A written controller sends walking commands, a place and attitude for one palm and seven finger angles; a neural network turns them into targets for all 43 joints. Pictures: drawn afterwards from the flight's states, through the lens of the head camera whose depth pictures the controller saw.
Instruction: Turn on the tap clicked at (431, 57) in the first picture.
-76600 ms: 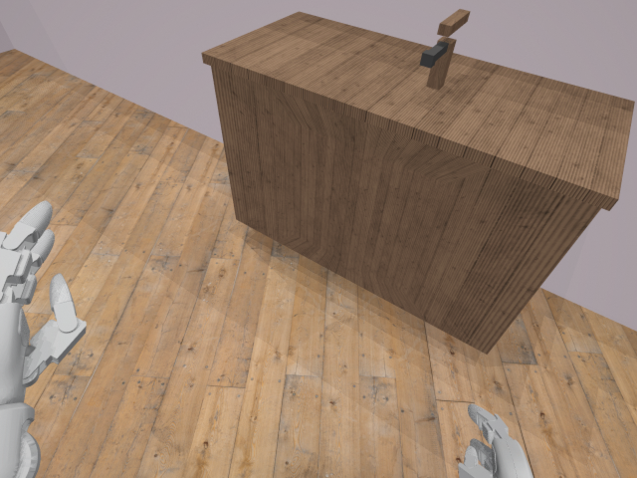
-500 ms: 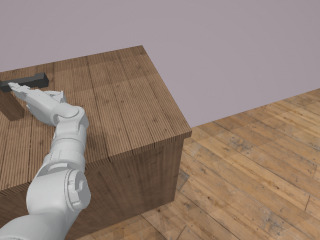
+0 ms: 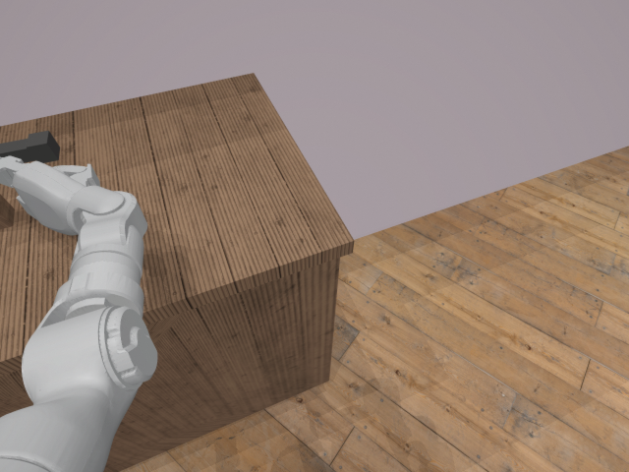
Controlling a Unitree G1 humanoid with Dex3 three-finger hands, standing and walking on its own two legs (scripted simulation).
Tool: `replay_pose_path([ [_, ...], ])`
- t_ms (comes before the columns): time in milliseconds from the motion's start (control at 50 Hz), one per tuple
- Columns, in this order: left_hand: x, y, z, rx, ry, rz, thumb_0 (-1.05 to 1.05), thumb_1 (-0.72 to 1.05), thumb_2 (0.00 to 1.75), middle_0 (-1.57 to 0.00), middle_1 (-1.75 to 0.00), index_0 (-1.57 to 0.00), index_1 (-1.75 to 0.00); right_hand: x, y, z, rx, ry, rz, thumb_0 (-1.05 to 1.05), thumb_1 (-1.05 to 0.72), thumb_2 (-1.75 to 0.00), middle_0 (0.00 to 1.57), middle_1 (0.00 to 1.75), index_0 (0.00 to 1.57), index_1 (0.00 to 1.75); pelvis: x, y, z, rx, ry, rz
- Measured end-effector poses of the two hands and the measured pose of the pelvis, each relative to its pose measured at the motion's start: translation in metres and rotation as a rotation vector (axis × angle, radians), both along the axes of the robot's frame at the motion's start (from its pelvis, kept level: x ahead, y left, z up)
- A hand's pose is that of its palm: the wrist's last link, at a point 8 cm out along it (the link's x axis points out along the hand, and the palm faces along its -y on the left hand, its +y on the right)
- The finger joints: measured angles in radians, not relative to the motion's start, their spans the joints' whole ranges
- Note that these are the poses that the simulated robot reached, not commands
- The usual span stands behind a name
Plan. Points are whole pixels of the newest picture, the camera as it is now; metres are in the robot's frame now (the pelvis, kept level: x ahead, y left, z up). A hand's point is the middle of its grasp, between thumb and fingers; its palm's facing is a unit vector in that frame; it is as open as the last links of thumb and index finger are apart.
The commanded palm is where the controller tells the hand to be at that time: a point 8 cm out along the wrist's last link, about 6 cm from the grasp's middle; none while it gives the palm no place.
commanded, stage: lift the hand up off the lever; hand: left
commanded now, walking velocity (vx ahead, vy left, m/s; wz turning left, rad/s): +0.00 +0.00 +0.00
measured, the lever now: (43, 147) +0.52 +0.32 +0.15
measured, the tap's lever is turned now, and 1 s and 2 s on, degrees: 86 86 75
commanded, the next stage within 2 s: none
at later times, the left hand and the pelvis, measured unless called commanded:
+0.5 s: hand (88, 169) +0.48 +0.26 +0.14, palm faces +0.87 -0.48 -0.10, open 8.4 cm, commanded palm +0.44 +0.29 +0.16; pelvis +0.00 -0.01 +0.00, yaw +0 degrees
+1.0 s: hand (77, 154) +0.48 +0.26 +0.16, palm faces +0.84 -0.54 -0.07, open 7.8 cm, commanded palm +0.43 +0.28 +0.18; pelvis +0.03 +0.00 +0.01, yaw -1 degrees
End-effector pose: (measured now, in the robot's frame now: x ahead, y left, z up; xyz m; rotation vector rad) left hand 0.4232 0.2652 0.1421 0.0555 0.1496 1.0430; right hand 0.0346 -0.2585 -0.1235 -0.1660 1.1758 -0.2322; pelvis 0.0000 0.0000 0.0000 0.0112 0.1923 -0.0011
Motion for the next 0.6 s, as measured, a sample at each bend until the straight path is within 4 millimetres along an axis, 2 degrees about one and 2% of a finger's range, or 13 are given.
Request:
replay_pose_path([
  [240, 0.000, 0.000, 0.003, -0.013, 0.015, 0.009, 0.01, 0.90, 0.90, -0.16, -0.15, 0.00, -0.09, -0.003, -0.012, -0.003, -0.003, 0.001, -0.012, 0.01, -0.90, -0.90, 0.21, 0.30, 0.20, 0.30, -0.002, -0.008, -0.002, 0.003, 0.000, -0.002],
  [600, 0.002, 0.000, 0.009, -0.038, -0.004, 0.023, 0.01, 0.90, 0.90, -0.16, -0.15, 0.00, -0.09, 0.018, -0.016, -0.003, 0.012, -0.045, 0.009, 0.01, -0.90, -0.90, 0.21, 0.30, 0.20, 0.30, 0.007, -0.016, -0.001, 0.015, -0.007, -0.010],
])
